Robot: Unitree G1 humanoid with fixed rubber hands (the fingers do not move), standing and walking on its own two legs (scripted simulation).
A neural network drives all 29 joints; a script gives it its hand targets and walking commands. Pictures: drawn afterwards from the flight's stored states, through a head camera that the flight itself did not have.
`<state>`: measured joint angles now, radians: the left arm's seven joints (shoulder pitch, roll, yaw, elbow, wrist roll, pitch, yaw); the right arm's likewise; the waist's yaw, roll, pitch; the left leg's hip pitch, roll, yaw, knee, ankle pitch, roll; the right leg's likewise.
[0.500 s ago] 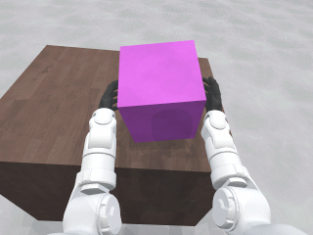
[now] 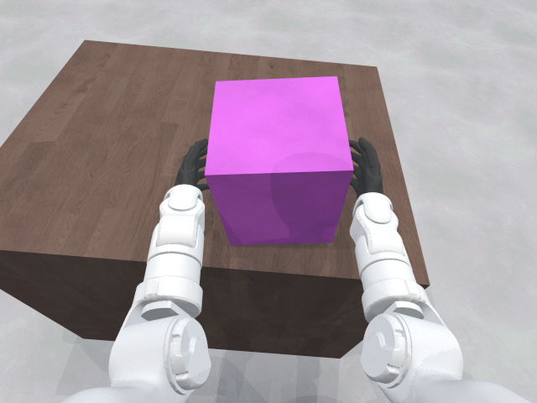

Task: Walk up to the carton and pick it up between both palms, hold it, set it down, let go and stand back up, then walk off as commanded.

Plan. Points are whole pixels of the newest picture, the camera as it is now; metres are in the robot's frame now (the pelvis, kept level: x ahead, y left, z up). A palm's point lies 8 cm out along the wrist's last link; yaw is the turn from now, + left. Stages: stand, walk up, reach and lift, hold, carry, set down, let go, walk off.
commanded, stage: set down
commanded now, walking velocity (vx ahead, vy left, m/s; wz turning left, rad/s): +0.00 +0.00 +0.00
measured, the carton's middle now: (278, 168) +0.45 +0.00 +0.06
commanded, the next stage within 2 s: none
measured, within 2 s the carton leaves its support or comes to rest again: rests again in 1.22 s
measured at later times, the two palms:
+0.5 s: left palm (192, 203) +0.39 +0.14 +0.03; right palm (358, 197) +0.41 -0.13 +0.05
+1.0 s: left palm (192, 203) +0.38 +0.14 +0.04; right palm (365, 205) +0.39 -0.14 +0.05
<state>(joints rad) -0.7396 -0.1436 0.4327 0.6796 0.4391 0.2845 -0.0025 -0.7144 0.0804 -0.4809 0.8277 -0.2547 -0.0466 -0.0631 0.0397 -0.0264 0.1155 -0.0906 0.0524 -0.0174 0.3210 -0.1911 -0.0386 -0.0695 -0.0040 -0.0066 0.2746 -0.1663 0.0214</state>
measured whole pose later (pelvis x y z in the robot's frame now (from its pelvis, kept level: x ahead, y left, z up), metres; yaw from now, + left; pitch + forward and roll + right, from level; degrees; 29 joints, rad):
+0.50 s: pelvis +0.01 +0.00 +0.00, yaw +0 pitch +4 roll -1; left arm -0.68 -0.15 0.43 0.73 0.39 0.10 0.06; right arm -0.70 0.12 -0.50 0.85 -0.31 -0.20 -0.09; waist 0.03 -0.03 0.10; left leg -0.20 0.05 -0.01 0.32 -0.18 -0.04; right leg -0.18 -0.01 -0.01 0.27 -0.15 0.02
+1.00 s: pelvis -0.01 +0.00 +0.00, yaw +0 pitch +8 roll -1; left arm -0.70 -0.14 0.47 0.84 0.35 -0.04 0.10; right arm -0.70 0.09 -0.57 0.92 -0.35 -0.21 -0.02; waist 0.03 -0.01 -0.03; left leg -0.32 0.05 -0.01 0.32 -0.15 -0.04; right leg -0.30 0.00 -0.01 0.27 -0.12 0.02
